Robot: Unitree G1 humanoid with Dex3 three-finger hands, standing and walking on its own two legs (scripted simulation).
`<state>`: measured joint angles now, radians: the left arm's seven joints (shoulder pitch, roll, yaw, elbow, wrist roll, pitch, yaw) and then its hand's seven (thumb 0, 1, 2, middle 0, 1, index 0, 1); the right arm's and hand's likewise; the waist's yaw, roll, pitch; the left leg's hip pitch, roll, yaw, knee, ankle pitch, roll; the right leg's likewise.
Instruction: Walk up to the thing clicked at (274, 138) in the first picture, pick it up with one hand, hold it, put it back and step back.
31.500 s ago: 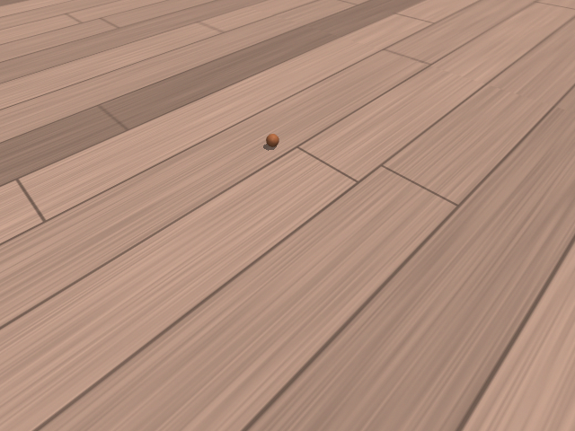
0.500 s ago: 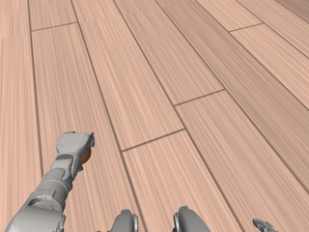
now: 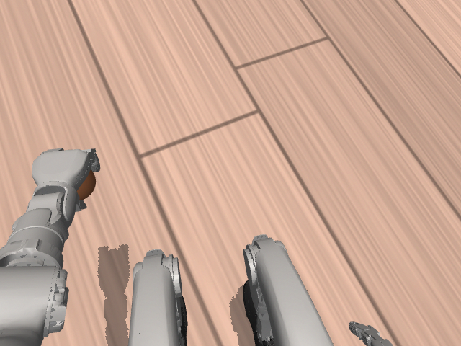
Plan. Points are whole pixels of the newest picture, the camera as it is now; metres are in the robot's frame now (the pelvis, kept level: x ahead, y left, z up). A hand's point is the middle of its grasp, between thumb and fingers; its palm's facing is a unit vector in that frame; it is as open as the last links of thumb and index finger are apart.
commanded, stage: crouch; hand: left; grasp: from above
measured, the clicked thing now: (73, 181) +0.46 +0.27 -0.15
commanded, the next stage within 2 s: lower in 0.96 s
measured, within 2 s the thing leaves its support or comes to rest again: neither
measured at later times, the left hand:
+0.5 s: hand (89, 189) +0.47 +0.27 -0.25, palm faces -0.46 -0.03 -0.89, open 9.4 cm
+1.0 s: hand (94, 190) +0.49 +0.28 -0.30, palm faces -0.45 -0.03 -0.89, open 9.3 cm
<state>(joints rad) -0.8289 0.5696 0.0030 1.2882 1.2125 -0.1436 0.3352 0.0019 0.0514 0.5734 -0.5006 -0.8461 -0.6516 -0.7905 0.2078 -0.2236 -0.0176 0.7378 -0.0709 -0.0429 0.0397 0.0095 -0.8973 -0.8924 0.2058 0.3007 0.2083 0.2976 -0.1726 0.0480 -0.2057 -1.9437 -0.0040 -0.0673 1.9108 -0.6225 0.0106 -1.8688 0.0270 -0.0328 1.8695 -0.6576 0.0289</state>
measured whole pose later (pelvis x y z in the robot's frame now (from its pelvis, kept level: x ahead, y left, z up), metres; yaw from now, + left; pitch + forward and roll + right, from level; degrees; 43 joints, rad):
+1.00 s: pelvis -0.01 -0.01 -0.13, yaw -6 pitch +35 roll -9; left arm -1.02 0.82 0.09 1.48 1.27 -0.21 0.36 0.00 0.03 0.57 -0.54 -0.82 -0.69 -0.76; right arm 0.16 -0.26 0.09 0.72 -0.13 -0.03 0.12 0.01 -0.91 -0.90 0.20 0.30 0.21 0.30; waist -0.26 -0.02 -0.05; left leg -2.31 0.01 -0.15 2.36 -0.68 0.00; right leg -2.21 0.07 -0.10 2.28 -0.70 0.03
